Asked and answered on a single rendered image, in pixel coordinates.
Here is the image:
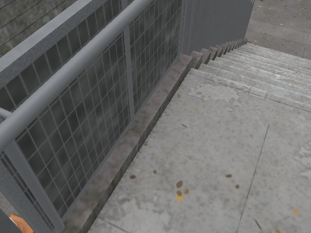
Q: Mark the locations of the stairs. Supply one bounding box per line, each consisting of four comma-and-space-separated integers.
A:
197, 43, 311, 105

